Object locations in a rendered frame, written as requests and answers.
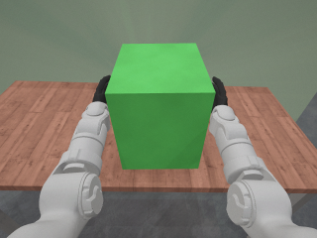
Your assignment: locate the right robot hand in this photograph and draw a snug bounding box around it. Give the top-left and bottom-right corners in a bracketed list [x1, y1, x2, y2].
[211, 76, 228, 113]

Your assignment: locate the table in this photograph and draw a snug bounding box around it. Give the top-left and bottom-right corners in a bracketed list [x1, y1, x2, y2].
[0, 80, 317, 238]

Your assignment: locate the left robot hand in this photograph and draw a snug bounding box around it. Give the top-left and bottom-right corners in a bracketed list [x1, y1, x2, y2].
[92, 74, 111, 104]

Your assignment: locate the robot right upper arm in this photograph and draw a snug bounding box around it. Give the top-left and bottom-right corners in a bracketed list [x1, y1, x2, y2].
[226, 179, 317, 238]

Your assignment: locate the robot left forearm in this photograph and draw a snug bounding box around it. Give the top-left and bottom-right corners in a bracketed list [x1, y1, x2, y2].
[39, 101, 111, 213]

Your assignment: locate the carton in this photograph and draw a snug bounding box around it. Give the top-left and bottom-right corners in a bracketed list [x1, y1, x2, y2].
[105, 43, 216, 170]

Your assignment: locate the robot right forearm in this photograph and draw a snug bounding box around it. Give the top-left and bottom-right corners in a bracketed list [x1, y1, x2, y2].
[208, 105, 292, 214]

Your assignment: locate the robot left upper arm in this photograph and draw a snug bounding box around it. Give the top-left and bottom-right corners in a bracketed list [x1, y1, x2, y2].
[7, 172, 104, 238]

